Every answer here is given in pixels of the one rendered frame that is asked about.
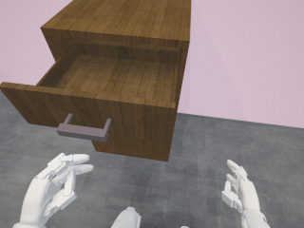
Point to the drawer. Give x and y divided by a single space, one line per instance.
135 87

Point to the handle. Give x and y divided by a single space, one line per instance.
83 132

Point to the right robot hand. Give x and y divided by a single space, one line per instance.
244 196

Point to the cabinet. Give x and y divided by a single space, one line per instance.
157 24

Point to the left robot hand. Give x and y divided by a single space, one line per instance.
37 207

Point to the robot right forearm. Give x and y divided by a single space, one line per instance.
252 218

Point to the robot left thigh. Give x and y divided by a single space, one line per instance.
127 219

